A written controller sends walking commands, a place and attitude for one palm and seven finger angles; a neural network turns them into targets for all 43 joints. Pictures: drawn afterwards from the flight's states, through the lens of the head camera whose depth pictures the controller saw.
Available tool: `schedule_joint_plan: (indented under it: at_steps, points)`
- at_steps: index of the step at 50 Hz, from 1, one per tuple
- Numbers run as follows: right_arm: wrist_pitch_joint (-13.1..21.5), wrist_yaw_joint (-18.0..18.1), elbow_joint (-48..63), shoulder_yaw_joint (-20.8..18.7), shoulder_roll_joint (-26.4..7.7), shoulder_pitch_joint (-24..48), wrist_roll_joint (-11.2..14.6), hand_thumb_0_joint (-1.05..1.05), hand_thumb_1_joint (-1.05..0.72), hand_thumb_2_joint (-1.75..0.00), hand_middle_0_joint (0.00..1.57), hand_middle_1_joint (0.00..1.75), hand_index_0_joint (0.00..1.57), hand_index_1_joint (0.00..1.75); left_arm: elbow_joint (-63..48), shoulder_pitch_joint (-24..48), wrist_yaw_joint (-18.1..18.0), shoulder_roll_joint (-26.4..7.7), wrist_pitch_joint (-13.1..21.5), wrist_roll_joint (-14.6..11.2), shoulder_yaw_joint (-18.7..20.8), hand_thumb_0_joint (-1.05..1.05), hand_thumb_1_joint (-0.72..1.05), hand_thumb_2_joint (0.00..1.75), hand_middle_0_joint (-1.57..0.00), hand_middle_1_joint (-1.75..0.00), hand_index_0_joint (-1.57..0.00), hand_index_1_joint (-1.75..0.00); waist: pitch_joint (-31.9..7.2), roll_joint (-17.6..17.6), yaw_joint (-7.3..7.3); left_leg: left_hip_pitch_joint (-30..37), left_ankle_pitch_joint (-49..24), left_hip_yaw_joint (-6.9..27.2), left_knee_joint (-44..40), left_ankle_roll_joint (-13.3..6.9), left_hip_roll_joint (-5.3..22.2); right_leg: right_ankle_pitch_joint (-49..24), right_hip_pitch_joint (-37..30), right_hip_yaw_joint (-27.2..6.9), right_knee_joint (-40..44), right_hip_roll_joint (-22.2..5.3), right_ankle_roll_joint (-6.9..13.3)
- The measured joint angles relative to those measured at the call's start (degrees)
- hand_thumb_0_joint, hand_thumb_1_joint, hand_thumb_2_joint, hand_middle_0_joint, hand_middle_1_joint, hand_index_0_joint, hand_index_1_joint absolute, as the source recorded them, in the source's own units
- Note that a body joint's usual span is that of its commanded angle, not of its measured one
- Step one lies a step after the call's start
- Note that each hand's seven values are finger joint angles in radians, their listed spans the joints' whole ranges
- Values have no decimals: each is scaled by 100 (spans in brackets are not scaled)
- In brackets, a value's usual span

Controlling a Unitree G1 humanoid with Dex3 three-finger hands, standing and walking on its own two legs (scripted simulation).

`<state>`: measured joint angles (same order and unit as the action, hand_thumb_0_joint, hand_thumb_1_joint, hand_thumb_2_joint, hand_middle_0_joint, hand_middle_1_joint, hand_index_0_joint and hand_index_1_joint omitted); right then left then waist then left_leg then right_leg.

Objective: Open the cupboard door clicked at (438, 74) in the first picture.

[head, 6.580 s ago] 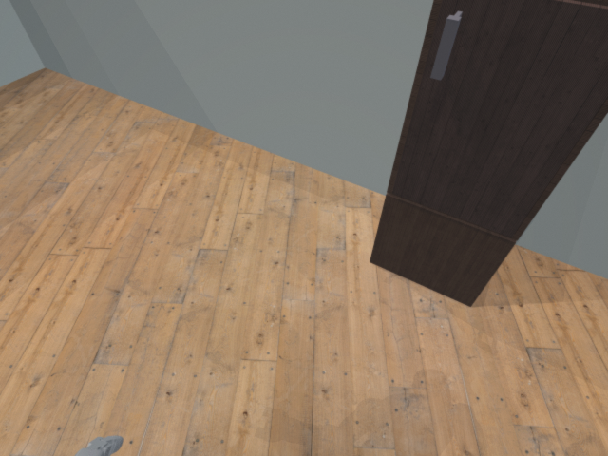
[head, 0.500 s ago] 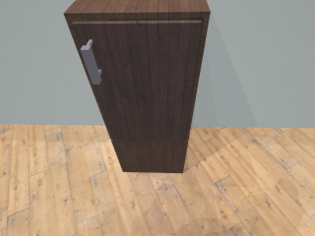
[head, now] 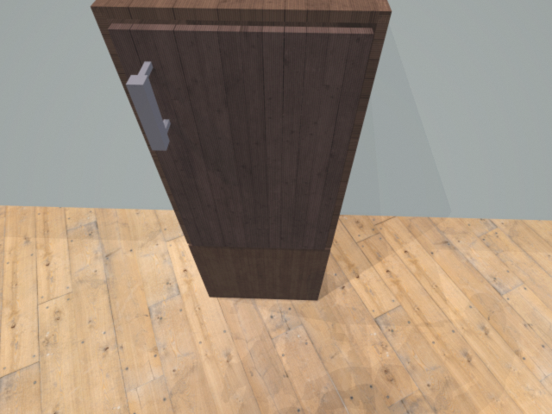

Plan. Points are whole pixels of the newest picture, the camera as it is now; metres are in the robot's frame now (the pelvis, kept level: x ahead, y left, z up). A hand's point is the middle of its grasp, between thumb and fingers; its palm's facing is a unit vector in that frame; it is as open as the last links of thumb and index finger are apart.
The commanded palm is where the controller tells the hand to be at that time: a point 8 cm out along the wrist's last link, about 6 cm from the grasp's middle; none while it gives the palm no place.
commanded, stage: come to a stop and stand still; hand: left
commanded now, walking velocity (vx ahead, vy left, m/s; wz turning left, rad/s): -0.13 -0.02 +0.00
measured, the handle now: (153, 107) +0.53 +0.23 +0.14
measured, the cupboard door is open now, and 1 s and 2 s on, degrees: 0 0 0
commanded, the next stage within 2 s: look again from close up in 0.96 s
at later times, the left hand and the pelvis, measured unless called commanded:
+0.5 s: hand out of the picture +0.02 +0.21 -0.16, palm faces +0.04 -0.96 -0.27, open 7.4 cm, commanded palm none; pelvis -0.06 +0.00 -0.01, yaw +0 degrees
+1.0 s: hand out of the picture -0.11 +0.22 -0.17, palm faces +0.02 -0.97 -0.25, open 7.4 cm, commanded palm none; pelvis -0.11 +0.02 +0.00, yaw +1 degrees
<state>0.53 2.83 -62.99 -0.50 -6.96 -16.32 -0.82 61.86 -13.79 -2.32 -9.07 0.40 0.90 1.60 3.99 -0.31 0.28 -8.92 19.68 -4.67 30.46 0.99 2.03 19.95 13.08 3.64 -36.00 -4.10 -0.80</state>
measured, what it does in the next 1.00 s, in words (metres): shifts its weight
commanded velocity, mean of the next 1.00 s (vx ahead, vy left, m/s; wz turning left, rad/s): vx -0.01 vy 0.00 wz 0.00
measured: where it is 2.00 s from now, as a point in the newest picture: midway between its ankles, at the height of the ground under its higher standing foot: outside the picture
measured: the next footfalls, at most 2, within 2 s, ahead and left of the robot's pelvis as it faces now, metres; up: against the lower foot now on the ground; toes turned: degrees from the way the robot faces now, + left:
none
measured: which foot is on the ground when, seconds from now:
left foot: down 0.00-1.00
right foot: down 0.00-1.00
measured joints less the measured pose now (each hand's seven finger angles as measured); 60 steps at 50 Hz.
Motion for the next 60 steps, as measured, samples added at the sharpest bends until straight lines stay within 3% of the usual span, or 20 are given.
schedule_joint_plan:
  at_steps: [5, 10, 12, 14, 20, 24, 38, 46, 60]
  points:
    - [-46, 6, 142, -131, -134, 143, -9, 2, -93, -89, 20, 30, 20, 30, -265, 192, -22, -56, -54, 21, 66, 0, 92, 89, -20, -30, -20, -30, 13, 61, 1, 7, -189, -78, -63, -30, 43, -192, 55, 39, -25, 15, 44]
    - [-76, -24, 324, -187, -229, 291, 10, 2, -92, -89, 20, 30, 20, 30, -464, 276, -15, -147, 3, 49, 69, 0, 91, 89, -20, -30, -20, -30, -69, -37, -21, -282, -59, -125, 257, 1, 8, 220, 90, 23, 132, -37, 87]
    - [-136, -67, 419, -169, -306, 361, 8, 1, -91, -89, 20, 30, 20, 30, -508, 291, 3, -145, -29, 66, -14, 0, 91, 89, -20, -30, -20, -30, -55, 40, -68, -280, 161, 8, 237, -10, 43, 283, 152, 88, 22, 13, 62]
    - [-106, -116, 620, -163, -374, 358, -42, 1, -91, -89, 20, 30, 20, 30, -645, 249, 46, -187, -64, 51, -53, 0, 91, 89, -20, -30, -20, -30, -94, 23, -119, -326, 206, 93, 188, 119, 16, 270, 263, 133, -121, -18, 65]
    - [-125, -84, 1090, -276, -623, 440, -27, 1, -91, -89, 20, 30, 20, 30, -1033, 37, 54, -256, -79, 66, -5, 0, 91, 89, -20, -30, -20, -30, -268, 63, -14, -555, 86, 148, 711, -119, 7, 171, 259, 107, -164, -8, 56]
    - [-77, -122, 1183, -274, -716, 574, -57, 1, -91, -89, 20, 30, 20, 30, -1030, 67, 99, -404, -175, 54, -27, 0, 91, 89, -20, -30, -20, -30, -322, 23, 6, -458, 109, 183, 515, 35, 2, 40, 260, 126, -165, -14, 16]
    - [-119, -269, 866, -80, -798, 289, -93, 1, -90, -89, 20, 30, 20, 30, -611, -59, 222, -765, -175, 47, -74, 0, 91, 89, -20, -30, -20, -30, -487, 1, 36, -520, -620, 197, -83, -116, -56, -774, 188, 117, 684, 22, 7]
    - [-159, -270, 386, -74, -702, -108, -64, 1, -90, -89, 20, 30, 20, 30, -266, -323, 193, -618, -148, 37, -100, 0, 91, 89, -20, -30, -20, -30, -405, 8, -5, -568, -794, 214, -241, -147, -117, -948, 219, 65, 852, 13, -27]
    - [-117, -214, -34, -52, -234, -255, 0, 1, -90, -89, 20, 30, 20, 30, 55, -493, 93, -38, -86, 27, -182, 0, 91, 89, -20, -30, -20, -30, -299, -55, -37, -526, -851, 176, -324, -153, -129, -1044, 189, 13, 946, 12, -73]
